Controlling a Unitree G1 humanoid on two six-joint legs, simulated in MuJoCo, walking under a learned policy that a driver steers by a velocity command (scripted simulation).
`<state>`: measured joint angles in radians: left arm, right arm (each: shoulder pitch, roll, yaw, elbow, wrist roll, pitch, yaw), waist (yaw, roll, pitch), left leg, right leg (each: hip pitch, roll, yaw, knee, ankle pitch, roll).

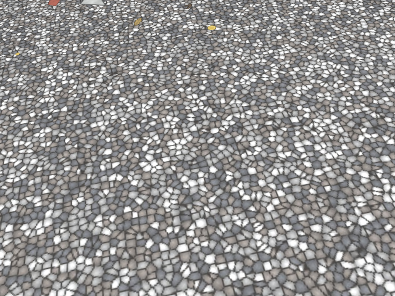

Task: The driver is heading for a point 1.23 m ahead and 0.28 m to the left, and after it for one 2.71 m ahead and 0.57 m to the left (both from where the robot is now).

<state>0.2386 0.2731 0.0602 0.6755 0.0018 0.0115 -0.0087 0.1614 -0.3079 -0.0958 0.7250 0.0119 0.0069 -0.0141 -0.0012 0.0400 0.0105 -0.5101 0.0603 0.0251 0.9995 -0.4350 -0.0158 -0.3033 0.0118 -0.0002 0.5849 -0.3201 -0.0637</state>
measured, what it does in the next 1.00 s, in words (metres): walks ahead, turning left: left foot, then right foot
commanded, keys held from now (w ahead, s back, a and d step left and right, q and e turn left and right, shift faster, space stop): w+q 0.80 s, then w+e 0.12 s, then e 0.08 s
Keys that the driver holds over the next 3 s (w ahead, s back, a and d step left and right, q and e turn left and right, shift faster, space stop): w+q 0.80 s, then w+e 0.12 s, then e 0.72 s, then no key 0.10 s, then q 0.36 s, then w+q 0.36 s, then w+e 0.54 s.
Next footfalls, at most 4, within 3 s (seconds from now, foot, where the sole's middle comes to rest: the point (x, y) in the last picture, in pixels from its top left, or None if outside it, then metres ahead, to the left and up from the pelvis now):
0.50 left None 0.34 0.18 -0.77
0.96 right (201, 238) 0.69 0.07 -0.77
1.48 left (142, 238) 0.70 0.29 -0.77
1.86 right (217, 241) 0.68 0.02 -0.77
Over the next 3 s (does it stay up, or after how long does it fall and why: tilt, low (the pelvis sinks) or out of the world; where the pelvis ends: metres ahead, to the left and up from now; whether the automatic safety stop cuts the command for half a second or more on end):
stays up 0.98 0.26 0.01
